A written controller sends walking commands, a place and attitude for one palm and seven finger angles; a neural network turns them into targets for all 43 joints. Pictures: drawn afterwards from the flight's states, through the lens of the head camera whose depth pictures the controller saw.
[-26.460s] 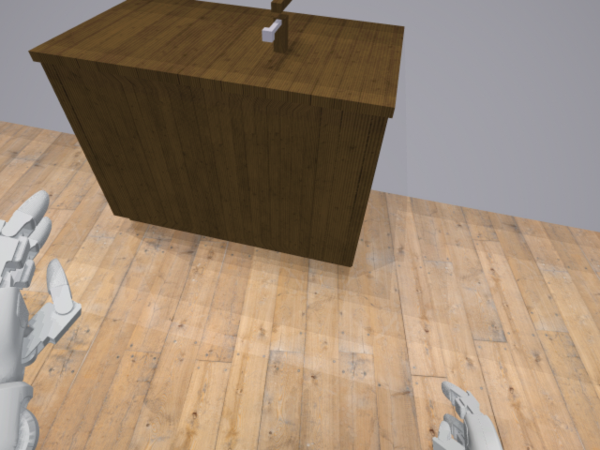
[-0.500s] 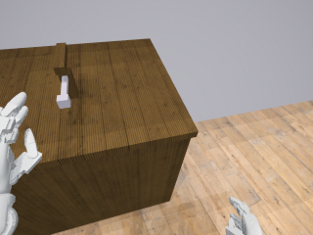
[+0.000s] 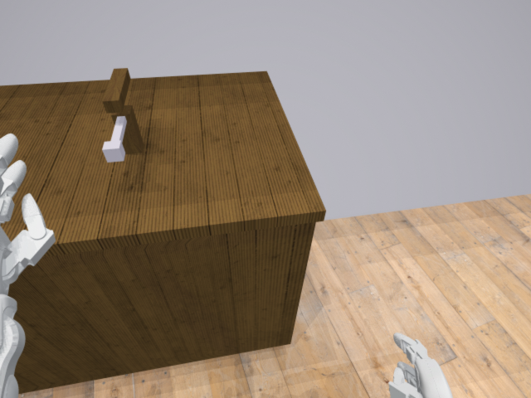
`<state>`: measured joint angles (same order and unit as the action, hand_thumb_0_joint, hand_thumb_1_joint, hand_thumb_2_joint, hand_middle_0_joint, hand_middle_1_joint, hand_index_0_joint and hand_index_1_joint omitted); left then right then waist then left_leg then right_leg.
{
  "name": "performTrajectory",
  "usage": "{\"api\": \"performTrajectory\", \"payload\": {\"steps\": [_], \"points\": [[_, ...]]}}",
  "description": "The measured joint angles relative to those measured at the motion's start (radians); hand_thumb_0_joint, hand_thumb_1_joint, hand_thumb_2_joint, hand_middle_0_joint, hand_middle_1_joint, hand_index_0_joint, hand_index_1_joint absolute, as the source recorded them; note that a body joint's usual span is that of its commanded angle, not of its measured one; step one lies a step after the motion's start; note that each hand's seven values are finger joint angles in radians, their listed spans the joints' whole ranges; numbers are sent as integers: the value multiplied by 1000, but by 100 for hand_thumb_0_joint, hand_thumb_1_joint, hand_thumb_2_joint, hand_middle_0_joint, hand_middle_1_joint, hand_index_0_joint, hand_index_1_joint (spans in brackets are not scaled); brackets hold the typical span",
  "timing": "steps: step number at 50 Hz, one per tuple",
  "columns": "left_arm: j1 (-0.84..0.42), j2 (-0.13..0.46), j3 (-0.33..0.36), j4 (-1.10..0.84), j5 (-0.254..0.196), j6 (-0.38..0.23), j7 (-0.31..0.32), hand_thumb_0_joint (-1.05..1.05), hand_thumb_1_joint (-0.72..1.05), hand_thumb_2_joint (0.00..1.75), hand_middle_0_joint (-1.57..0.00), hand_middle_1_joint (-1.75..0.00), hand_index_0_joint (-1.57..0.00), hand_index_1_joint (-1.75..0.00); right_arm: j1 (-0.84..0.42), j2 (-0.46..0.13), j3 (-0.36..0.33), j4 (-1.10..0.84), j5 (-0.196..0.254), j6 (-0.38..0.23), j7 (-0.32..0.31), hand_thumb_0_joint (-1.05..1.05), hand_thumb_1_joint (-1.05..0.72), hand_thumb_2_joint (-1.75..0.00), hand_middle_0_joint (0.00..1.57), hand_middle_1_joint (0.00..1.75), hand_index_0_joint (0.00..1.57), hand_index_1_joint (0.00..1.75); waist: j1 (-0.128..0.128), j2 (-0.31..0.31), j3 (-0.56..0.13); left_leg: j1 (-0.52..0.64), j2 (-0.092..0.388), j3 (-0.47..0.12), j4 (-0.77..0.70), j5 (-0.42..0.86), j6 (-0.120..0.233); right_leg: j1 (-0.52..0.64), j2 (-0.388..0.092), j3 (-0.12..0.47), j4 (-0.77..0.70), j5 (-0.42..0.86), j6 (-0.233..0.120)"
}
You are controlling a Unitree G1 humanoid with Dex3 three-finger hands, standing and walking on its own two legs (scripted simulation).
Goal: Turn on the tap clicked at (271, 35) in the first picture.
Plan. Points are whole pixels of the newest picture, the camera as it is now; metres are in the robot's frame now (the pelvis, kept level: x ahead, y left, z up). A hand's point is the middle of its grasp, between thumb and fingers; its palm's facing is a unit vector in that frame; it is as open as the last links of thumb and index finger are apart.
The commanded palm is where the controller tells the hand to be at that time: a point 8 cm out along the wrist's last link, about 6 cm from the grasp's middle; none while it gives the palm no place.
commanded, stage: turn the palm inward beside the body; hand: left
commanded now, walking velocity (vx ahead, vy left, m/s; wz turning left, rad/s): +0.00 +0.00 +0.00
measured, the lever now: (114, 151) +0.46 +0.34 +0.12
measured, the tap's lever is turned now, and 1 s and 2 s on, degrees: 0 0 0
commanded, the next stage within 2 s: reach beside the lever's end, fingers flat in 1.74 s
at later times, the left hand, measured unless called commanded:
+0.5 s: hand (85, 233) +0.25 +0.26 +0.16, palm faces +0.43 -0.86 -0.27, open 7.4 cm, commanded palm +0.19 +0.30 +0.19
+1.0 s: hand (73, 261) +0.20 +0.25 +0.17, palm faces +0.45 -0.88 -0.16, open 7.4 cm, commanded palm +0.15 +0.29 +0.19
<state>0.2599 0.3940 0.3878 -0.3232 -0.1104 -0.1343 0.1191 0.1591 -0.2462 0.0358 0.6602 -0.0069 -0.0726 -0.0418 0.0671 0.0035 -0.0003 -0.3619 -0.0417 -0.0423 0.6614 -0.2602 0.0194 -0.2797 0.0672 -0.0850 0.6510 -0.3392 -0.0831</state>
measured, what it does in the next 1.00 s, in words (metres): stands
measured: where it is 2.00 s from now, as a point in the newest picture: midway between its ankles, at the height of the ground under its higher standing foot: outside the picture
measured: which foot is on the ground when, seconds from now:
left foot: down 0.00-1.00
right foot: down 0.00-1.00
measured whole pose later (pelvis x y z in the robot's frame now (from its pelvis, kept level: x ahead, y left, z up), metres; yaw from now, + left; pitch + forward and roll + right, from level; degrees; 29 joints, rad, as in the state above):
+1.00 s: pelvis +0.01 +0.01 +0.01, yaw +0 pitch -3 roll +0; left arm 0.44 0.26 0.26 -0.56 -0.21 0.18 0.16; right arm 0.16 -0.21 0.07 0.66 0.04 -0.16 -0.10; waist 0.08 0.04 -0.05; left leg -0.30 -0.06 -0.02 0.61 -0.25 0.04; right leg -0.23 0.05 -0.07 0.62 -0.34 -0.07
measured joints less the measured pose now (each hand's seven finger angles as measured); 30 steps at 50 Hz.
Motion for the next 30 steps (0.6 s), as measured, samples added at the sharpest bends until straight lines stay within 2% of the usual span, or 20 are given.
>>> {"api": "performTrajectory", "payload": {"steps": [2, 6, 9, 17, 20, 24, 30], "points": [[-40, 4, 8, 29, -14, 51, -5, 2, 89, 89, -21, -30, -22, -31, -2, -7, 1, 14, 9, 1, -15, 2, -91, -90, 21, 30, 20, 30, 5, 21, -5, -3, 6, -13, 16, -8, -7, 6, 7, -12, 1, -5, -4], [-67, 14, -15, 88, -40, 197, -49, 1, 90, 89, -21, -30, -21, -31, -15, -17, 0, 32, 33, 10, -46, 2, -91, -90, 21, 30, 20, 30, 2, 65, -10, 4, 16, -18, 25, -30, -19, 21, 16, -18, -9, -9, 3], [-52, 14, -37, 86, -49, 249, -71, 1, 90, 89, -21, -30, -21, -31, -27, -11, -7, 37, 37, 8, -56, 2, -91, -90, 21, 30, 20, 30, -8, 71, -10, 3, 21, -10, 20, -41, -29, 16, 16, -15, -9, -16, 8], [104, -20, 8, -93, -94, 153, -50, 2, 89, 89, -21, -30, -22, -31, 10, 9, -22, 24, 38, -18, -33, 2, -91, -90, 20, 30, 20, 30, -5, 23, -56, -5, 19, 20, 14, -62, -23, -11, 14, 16, 14, -52, -14], [151, -31, 27, -114, -106, 175, -53, 1, 89, 89, -21, -30, -22, -31, 28, -3, -22, 15, 45, -27, -35, 2, -91, -90, 20, 30, 20, 30, -3, 24, -69, 7, 11, 24, 6, -71, -14, 1, 7, 21, 8, -63, -8], [182, -55, 12, -126, -118, 214, -65, 1, 90, 89, -21, -30, -21, -31, 37, -18, -26, 0, 48, -48, -46, 2, -91, -90, 20, 30, 20, 30, 4, 33, -65, 15, -2, 22, -4, -73, -2, 11, -6, 20, 0, -67, 1], [197, -92, -58, -182, -102, 178, -52, 2, 90, 89, -21, -30, -21, -31, 33, -9, -28, -13, 37, -89, -44, 2, -91, -90, 20, 30, 20, 30, 16, 28, -61, 9, -14, 22, -6, -66, 9, 5, -18, 19, 2, -66, 9]]}}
